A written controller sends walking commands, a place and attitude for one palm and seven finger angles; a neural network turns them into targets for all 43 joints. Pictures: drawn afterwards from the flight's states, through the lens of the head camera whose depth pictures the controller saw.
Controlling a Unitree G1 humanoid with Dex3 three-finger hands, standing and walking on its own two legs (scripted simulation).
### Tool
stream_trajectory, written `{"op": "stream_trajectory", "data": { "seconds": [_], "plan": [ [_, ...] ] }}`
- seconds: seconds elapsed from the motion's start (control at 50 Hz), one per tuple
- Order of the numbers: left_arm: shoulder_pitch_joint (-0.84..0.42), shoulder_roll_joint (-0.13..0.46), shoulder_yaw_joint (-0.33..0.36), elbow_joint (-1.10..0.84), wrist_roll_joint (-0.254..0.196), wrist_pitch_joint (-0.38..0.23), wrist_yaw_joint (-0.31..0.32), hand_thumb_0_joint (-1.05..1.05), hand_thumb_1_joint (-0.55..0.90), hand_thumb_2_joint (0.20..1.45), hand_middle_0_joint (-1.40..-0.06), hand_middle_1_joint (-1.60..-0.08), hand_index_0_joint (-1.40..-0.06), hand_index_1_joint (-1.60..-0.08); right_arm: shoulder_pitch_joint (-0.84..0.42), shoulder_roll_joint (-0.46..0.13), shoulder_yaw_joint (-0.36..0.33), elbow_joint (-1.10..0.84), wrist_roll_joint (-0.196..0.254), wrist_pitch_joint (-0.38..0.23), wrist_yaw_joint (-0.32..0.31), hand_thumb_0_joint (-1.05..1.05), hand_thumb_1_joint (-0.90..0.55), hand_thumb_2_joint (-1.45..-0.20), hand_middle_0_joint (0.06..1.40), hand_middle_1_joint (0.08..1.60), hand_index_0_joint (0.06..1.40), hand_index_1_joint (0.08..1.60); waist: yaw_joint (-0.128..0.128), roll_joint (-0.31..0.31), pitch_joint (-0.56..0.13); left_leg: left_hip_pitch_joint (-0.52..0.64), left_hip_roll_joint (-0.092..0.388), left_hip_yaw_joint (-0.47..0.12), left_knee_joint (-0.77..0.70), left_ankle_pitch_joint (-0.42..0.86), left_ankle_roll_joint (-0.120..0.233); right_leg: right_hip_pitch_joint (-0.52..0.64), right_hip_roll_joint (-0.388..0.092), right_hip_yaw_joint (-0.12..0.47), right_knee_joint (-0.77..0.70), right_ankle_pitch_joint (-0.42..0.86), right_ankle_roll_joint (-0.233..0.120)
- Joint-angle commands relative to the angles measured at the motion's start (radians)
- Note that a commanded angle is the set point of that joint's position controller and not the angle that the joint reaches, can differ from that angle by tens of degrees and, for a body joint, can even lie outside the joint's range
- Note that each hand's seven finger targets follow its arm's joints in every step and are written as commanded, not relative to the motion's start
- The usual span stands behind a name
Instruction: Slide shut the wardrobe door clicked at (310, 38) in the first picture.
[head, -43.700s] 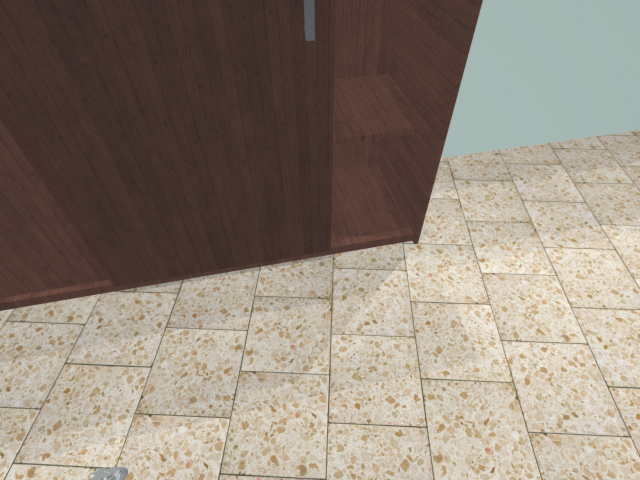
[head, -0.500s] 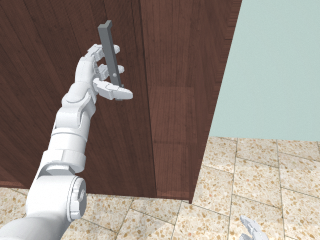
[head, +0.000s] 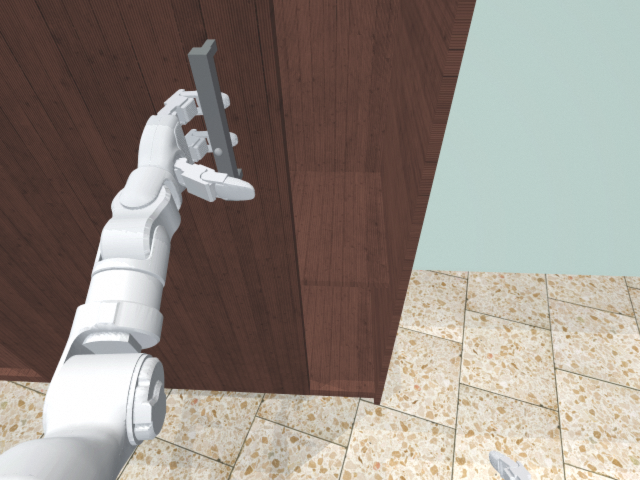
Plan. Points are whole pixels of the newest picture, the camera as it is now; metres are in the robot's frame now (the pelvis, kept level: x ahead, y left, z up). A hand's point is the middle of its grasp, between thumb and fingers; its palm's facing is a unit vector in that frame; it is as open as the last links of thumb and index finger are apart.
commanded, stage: grip the handle and tug to test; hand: left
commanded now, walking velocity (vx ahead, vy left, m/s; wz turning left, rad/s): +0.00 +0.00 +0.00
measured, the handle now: (222, 126) +0.49 +0.15 +0.22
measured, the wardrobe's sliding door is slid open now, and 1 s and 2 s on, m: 0.20 0.20 0.20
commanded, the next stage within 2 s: tug the door sideways, standing still in 1.38 s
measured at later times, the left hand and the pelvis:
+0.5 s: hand (220, 151) +0.43 +0.14 +0.22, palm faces +0.02 -1.00 +0.00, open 8.4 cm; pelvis +0.01 +0.00 +0.00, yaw +0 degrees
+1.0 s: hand (222, 150) +0.44 +0.14 +0.22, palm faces +0.02 -1.00 +0.00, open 6.8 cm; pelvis +0.01 +0.00 +0.00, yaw +0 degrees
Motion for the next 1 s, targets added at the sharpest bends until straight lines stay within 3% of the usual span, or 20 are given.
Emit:
{"op": "stream_trajectory", "data": {
  "seconds": [0.0,0.1,0.12,0.2,0.26,0.28,0.32,0.4,0.46,0.52,0.54,0.6,0.66,0.68,0.7,0.74,0.86,0.92,0.94,0.98],
  "plan": [
    [-0.546,0.160,0.013,-0.221,-0.018,-0.070,-0.001,0.000,-0.360,0.360,-0.315,-1.220,-0.315,-1.220,-0.086,-0.110,-0.033,-0.138,-0.002,-0.053,-0.008,0.000,-0.900,-0.900,0.200,0.300,0.200,0.300,-0.012,-0.049,-0.267,0.079,-0.020,-0.023,-0.023,0.290,0.028,0.101,0.024,-0.012,-0.026,0.274,-0.021],
    [-0.517,0.173,0.029,-0.274,-0.012,-0.085,0.002,0.000,-0.127,0.460,-0.340,-1.253,-0.340,-1.253,-0.087,-0.108,-0.034,-0.148,-0.007,-0.058,-0.002,0.000,-0.900,-0.900,0.200,0.300,0.200,0.300,0.002,-0.030,-0.337,0.107,-0.020,-0.022,-0.014,0.359,0.024,0.146,0.021,-0.011,-0.008,0.342,-0.024],
    [-0.511,0.178,0.038,-0.293,-0.014,-0.088,0.001,0.000,-0.080,0.480,-0.345,-1.260,-0.345,-1.260,-0.089,-0.108,-0.035,-0.152,-0.007,-0.059,-0.001,0.000,-0.900,-0.900,0.200,0.300,0.200,0.300,0.005,-0.060,-0.351,0.114,-0.019,-0.020,-0.011,0.370,0.026,0.154,0.023,-0.010,-0.007,0.360,-0.022],
    [-0.499,0.136,0.001,-0.297,-0.019,-0.083,-0.004,0.000,0.107,0.560,-0.365,-1.287,-0.365,-1.287,-0.104,-0.105,-0.032,-0.156,-0.003,-0.058,0.001,0.000,-0.900,-0.900,0.200,0.300,0.200,0.300,0.002,-0.027,-0.304,0.108,-0.017,-0.020,-0.018,0.363,0.021,0.136,0.023,-0.013,-0.011,0.346,-0.024],
    [-0.512,0.171,0.030,-0.282,-0.016,-0.072,0.002,0.000,0.247,0.620,-0.380,-1.307,-0.380,-1.307,-0.098,-0.109,-0.034,-0.151,-0.006,-0.057,-0.003,0.000,-0.900,-0.900,0.200,0.300,0.200,0.300,0.000,-0.069,-0.308,0.104,-0.016,-0.019,-0.015,0.358,0.026,0.135,0.023,-0.012,-0.012,0.352,-0.020],
    [-0.489,0.184,0.037,-0.279,-0.011,-0.071,0.003,0.000,0.293,0.640,-0.385,-1.313,-0.385,-1.313,-0.101,-0.111,-0.032,-0.151,-0.006,-0.051,-0.003,0.000,-0.900,-0.900,0.200,0.300,0.200,0.300,0.009,-0.034,-0.303,0.099,-0.018,-0.018,-0.018,0.355,0.023,0.143,0.021,-0.011,-0.014,0.340,-0.024],
    [-0.495,0.147,0.011,-0.307,-0.014,-0.072,0.000,0.000,0.387,0.680,-0.395,-1.327,-0.395,-1.327,-0.104,-0.105,-0.032,-0.158,-0.006,-0.054,-0.001,0.000,-0.900,-0.900,0.200,0.300,0.200,0.300,0.003,-0.033,-0.324,0.117,-0.018,-0.020,-0.015,0.376,0.023,0.143,0.022,-0.012,-0.009,0.363,-0.023],
    [-0.450,0.175,0.043,-0.352,-0.016,-0.066,0.000,0.000,0.573,0.760,-0.415,-1.353,-0.415,-1.353,-0.113,-0.105,-0.034,-0.166,-0.007,-0.049,0.003,0.000,-0.900,-0.900,0.200,0.300,0.200,0.300,0.017,-0.028,-0.354,0.126,-0.019,-0.014,-0.007,0.432,0.022,0.180,0.020,-0.012,0.000,0.421,-0.025],
    [-0.452,0.125,0.002,-0.371,-0.018,-0.054,-0.004,0.000,0.713,0.820,-0.430,-1.373,-0.430,-1.373,-0.118,-0.103,-0.035,-0.169,-0.006,-0.047,0.006,0.000,-0.900,-0.900,0.200,0.300,0.200,0.300,0.009,-0.046,-0.343,0.137,-0.016,-0.015,-0.002,0.458,0.021,0.166,0.022,-0.018,0.005,0.443,-0.022],
    [-0.440,0.168,0.036,-0.383,-0.014,-0.044,0.002,0.000,0.853,0.880,-0.445,-1.393,-0.445,-1.393,-0.119,-0.106,-0.037,-0.170,-0.007,-0.038,0.005,0.000,-0.900,-0.900,0.200,0.300,0.200,0.300,0.014,-0.040,-0.343,0.133,-0.017,-0.012,-0.003,0.470,0.021,0.181,0.021,-0.016,0.004,0.459,-0.023],
    [-0.420,0.157,0.035,-0.394,-0.016,-0.037,0.000,0.000,0.900,0.900,-0.450,-1.400,-0.450,-1.400,-0.123,-0.104,-0.037,-0.175,-0.007,-0.038,0.006,0.000,-0.900,-0.900,0.200,0.300,0.200,0.300,0.017,-0.032,-0.359,0.142,-0.018,-0.010,0.002,0.483,0.022,0.184,0.020,-0.014,0.007,0.470,-0.022],
    [-0.430,0.122,-0.001,-0.386,-0.018,-0.024,-0.001,0.000,0.900,0.900,-0.450,-1.400,-0.450,-1.400,-0.127,-0.103,-0.036,-0.172,-0.006,-0.030,0.005,0.000,-0.900,-0.900,0.200,0.300,0.200,0.300,0.005,-0.049,-0.319,0.133,-0.016,-0.013,-0.002,0.471,0.020,0.167,0.022,-0.021,0.001,0.457,-0.022],
    [-0.453,0.127,-0.002,-0.402,-0.009,-0.011,0.008,0.000,0.900,0.900,-0.450,-1.400,-0.450,-1.400,-0.126,-0.101,-0.037,-0.172,-0.007,-0.026,0.004,0.000,-0.900,-0.900,0.200,0.300,0.200,0.300,0.003,-0.029,-0.337,0.147,-0.018,-0.012,0.004,0.479,0.021,0.158,0.021,-0.017,0.004,0.460,-0.021],
    [-0.428,0.133,0.006,-0.401,-0.004,-0.009,0.015,0.000,0.900,0.900,-0.450,-1.400,-0.450,-1.400,-0.126,-0.101,-0.037,-0.172,-0.009,-0.021,0.005,0.000,-0.900,-0.900,0.200,0.300,0.200,0.300,0.015,-0.022,-0.341,0.145,-0.018,-0.015,0.004,0.491,0.018,0.171,0.020,-0.020,0.008,0.456,-0.025],
    [-0.431,0.092,-0.027,-0.403,-0.008,-0.006,0.014,0.000,0.900,0.900,-0.450,-1.400,-0.450,-1.400,-0.130,-0.098,-0.036,-0.173,-0.008,-0.021,0.006,0.000,-0.900,-0.900,0.200,0.300,0.200,0.300,0.004,-0.035,-0.335,0.151,-0.018,-0.017,0.005,0.493,0.019,0.160,0.021,-0.023,0.008,0.459,-0.022],
    [-0.431,0.120,0.000,-0.386,-0.009,0.002,0.018,0.000,0.900,0.900,-0.450,-1.400,-0.450,-1.400,-0.127,-0.102,-0.037,-0.168,-0.009,-0.018,0.004,0.000,-0.900,-0.900,0.200,0.300,0.200,0.300,0.007,-0.061,-0.339,0.148,-0.017,-0.016,0.008,0.489,0.021,0.160,0.022,-0.022,0.008,0.465,-0.021],
    [-0.423,0.123,0.004,-0.387,-0.011,0.006,0.012,0.000,0.900,0.900,-0.450,-1.400,-0.450,-1.400,-0.138,-0.098,-0.033,-0.175,-0.010,-0.007,0.001,0.000,-0.900,-0.900,0.200,0.300,0.200,0.300,0.009,-0.058,-0.340,0.142,-0.020,-0.014,0.007,0.486,0.022,0.175,0.019,-0.020,0.011,0.476,-0.021],
    [-0.428,0.163,0.035,-0.374,-0.013,0.001,0.013,0.000,0.900,0.900,-0.450,-1.400,-0.450,-1.400,-0.137,-0.102,-0.032,-0.176,-0.009,-0.002,-0.002,0.000,-0.900,-0.900,0.200,0.300,0.200,0.300,0.013,-0.061,-0.324,0.125,-0.021,-0.015,-0.001,0.445,0.024,0.175,0.020,-0.017,0.002,0.445,-0.021],
    [-0.425,0.135,0.010,-0.361,-0.011,0.002,0.008,0.000,0.900,0.900,-0.450,-1.400,-0.450,-1.400,-0.141,-0.098,-0.029,-0.176,-0.009,-0.001,-0.003,0.000,-0.900,-0.900,0.200,0.300,0.200,0.300,0.009,-0.047,-0.313,0.125,-0.021,-0.014,0.000,0.451,0.023,0.168,0.019,-0.017,0.004,0.448,-0.022],
    [-0.417,0.148,0.023,-0.365,-0.014,0.000,0.009,0.000,0.900,0.900,-0.450,-1.400,-0.450,-1.400,-0.138,-0.100,-0.030,-0.179,-0.011,0.000,-0.002,0.000,-0.900,-0.900,0.200,0.300,0.200,0.300,0.016,-0.043,-0.318,0.123,-0.023,-0.016,0.001,0.451,0.021,0.177,0.018,-0.018,0.002,0.443,-0.024]
  ]
}}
